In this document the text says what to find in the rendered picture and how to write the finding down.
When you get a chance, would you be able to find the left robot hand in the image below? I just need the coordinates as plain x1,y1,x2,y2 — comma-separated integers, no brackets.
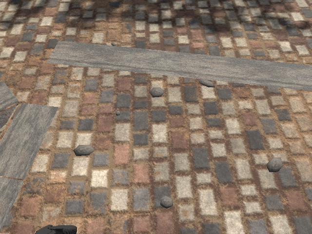
35,224,77,234

